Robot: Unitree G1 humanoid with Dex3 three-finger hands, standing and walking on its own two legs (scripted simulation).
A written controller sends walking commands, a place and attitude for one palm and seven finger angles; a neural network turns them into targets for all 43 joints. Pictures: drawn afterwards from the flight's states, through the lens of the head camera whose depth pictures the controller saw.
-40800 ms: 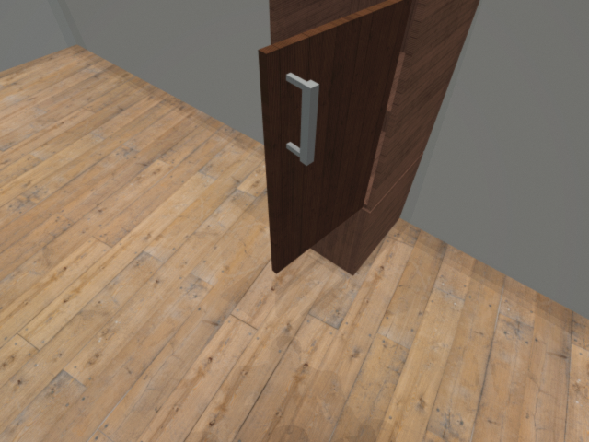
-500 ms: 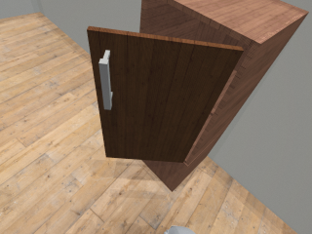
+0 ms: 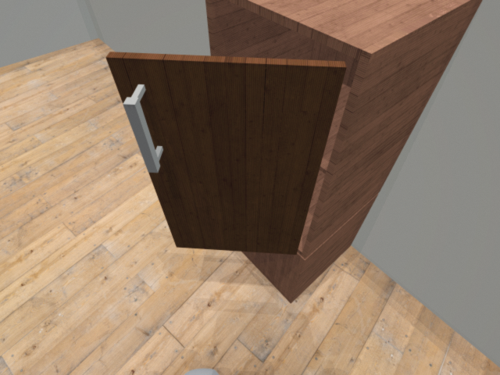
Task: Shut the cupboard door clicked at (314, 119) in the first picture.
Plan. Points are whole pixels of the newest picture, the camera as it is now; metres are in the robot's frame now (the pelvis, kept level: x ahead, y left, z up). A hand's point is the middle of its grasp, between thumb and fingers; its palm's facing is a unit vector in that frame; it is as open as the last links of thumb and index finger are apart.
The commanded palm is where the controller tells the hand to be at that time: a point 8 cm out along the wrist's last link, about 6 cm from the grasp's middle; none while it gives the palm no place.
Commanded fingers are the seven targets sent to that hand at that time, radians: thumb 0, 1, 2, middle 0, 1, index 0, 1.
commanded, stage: come to a stop and stand still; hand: left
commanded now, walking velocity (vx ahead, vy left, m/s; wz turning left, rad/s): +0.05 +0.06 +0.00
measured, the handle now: (147, 131) +0.47 +0.23 +0.13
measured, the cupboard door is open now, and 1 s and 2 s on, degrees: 45 45 45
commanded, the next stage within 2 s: look again from close up in 0.94 s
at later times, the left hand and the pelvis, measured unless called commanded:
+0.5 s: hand out of the picture +0.03 +0.24 -0.18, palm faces +0.02 -0.98 -0.20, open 7.3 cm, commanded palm none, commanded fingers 0.00 0.90 0.90 -0.20 -0.30 -0.20 -0.30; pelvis -0.01 +0.06 +0.00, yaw -2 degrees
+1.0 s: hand out of the picture -0.07 +0.20 -0.18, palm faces +0.02 -0.99 -0.12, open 7.4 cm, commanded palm none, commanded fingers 0.00 0.90 0.90 -0.20 -0.30 -0.20 -0.30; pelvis -0.03 +0.06 +0.01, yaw -1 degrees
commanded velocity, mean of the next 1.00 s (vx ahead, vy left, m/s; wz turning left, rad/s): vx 0.00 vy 0.00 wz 0.00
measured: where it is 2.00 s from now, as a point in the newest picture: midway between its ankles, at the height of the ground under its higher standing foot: outside the picture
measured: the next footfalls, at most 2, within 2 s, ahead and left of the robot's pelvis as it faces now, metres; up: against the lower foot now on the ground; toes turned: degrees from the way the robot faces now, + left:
left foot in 0.10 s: +0.05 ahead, +0.11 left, +0.00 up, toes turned +4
right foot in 0.50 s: +0.04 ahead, -0.06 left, +0.00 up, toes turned +1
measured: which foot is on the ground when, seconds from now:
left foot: up 0.00-0.08, down 0.10-1.00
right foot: down 0.00-0.12, up 0.14-0.48, down 0.50-1.00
